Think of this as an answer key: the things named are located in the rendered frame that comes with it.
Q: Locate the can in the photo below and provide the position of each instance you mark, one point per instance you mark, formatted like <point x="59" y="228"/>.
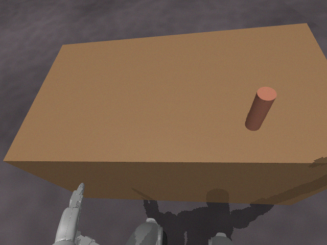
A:
<point x="262" y="103"/>

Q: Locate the left robot hand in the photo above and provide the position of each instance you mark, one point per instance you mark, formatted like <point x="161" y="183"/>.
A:
<point x="69" y="223"/>

